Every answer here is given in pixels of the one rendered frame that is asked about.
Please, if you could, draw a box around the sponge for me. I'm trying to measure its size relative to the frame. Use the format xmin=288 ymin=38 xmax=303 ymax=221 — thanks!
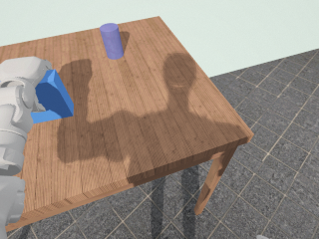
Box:
xmin=30 ymin=69 xmax=74 ymax=123

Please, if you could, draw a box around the robot left hand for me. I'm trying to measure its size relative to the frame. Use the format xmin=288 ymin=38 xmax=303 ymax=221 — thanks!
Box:
xmin=0 ymin=56 xmax=53 ymax=113

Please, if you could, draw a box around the robot left forearm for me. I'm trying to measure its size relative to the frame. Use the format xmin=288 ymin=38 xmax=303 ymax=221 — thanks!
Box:
xmin=0 ymin=77 xmax=36 ymax=176

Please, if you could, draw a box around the table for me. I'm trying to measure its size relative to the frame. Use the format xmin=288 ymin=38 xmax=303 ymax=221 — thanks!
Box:
xmin=0 ymin=16 xmax=254 ymax=232

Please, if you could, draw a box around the robot left upper arm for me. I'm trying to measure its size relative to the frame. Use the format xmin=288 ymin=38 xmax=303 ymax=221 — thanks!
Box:
xmin=0 ymin=175 xmax=26 ymax=239

